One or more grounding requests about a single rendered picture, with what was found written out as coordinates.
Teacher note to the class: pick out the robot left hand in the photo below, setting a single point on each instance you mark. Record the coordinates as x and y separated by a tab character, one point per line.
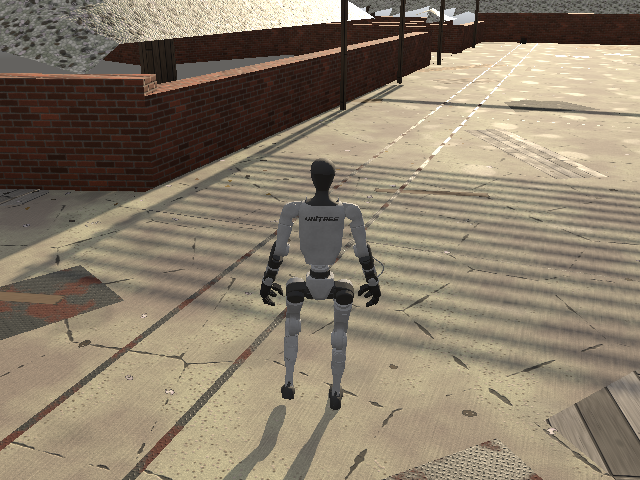
266	290

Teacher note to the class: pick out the robot left upper arm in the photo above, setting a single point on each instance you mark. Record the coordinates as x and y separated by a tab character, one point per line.
289	211

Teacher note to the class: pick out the robot torso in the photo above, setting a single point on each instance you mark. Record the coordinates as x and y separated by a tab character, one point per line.
320	233

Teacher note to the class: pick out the robot left forearm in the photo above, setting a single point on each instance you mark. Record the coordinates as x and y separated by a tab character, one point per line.
272	267

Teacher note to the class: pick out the robot right hand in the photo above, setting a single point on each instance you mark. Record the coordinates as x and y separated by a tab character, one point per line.
373	290

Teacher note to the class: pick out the robot right upper arm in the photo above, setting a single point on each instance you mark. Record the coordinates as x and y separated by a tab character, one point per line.
353	212

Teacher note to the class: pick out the robot right forearm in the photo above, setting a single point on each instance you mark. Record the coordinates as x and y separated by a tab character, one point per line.
368	268

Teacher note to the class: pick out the right robot foot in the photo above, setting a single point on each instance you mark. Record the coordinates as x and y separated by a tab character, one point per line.
335	401

